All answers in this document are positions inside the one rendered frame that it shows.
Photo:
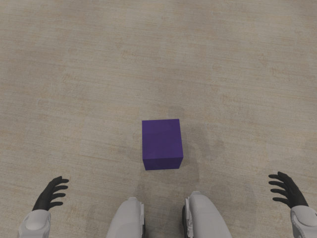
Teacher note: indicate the left robot hand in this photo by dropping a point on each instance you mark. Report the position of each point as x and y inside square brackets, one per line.
[43, 201]

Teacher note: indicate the robot right shin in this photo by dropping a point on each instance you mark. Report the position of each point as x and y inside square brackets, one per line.
[190, 224]

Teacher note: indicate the right robot foot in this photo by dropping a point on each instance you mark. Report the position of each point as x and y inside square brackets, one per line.
[184, 222]

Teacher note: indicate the carton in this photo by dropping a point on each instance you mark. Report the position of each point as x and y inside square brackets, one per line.
[161, 144]

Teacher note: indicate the robot right forearm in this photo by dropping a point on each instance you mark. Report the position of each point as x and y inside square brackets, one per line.
[304, 222]

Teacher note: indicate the robot left forearm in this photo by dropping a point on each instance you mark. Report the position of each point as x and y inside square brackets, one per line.
[36, 224]

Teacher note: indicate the right robot hand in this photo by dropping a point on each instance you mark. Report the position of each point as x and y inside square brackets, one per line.
[291, 192]

